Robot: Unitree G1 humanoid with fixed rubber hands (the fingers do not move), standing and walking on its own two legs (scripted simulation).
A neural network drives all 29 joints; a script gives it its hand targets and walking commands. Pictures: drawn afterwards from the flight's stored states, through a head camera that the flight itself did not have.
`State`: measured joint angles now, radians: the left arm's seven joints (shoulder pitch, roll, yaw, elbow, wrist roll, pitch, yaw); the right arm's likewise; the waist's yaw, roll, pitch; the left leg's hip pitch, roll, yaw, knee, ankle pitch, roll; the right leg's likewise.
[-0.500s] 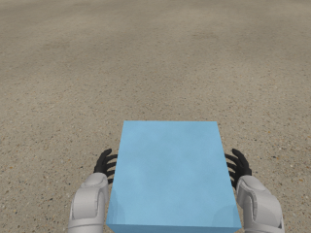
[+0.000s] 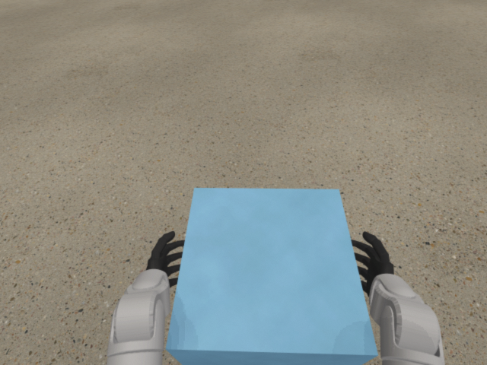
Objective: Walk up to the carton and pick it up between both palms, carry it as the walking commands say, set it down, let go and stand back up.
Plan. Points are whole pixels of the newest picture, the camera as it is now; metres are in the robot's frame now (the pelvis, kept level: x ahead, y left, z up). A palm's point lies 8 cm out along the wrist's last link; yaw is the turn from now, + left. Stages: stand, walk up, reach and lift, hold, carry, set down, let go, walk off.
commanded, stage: carry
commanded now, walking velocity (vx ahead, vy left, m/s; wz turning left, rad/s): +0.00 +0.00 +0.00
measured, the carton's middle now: (264, 284) +0.27 +0.00 -0.03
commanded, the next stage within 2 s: hold in 0.38 s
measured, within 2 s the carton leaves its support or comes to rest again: neither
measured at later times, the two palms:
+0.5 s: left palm (164, 283) +0.25 +0.17 +0.02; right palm (379, 284) +0.25 -0.18 +0.03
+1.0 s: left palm (175, 266) +0.29 +0.16 +0.01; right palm (375, 269) +0.28 -0.19 +0.01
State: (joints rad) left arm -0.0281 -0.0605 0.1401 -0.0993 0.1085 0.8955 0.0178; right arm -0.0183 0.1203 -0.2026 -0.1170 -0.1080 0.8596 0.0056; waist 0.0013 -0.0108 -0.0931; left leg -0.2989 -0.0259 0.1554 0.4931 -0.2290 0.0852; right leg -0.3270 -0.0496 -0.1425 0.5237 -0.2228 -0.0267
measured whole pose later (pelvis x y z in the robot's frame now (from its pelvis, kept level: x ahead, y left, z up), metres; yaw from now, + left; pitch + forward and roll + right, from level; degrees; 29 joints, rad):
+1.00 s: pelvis -0.01 -0.02 -0.01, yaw +2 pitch -4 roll +0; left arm -0.37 -0.03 0.30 0.56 0.22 0.57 -0.02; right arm -0.33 0.12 -0.38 0.47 -0.24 0.56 0.01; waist -0.02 -0.03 -0.01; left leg -0.26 -0.03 0.09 0.56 -0.25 0.06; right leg -0.27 0.03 -0.06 0.57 -0.24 -0.05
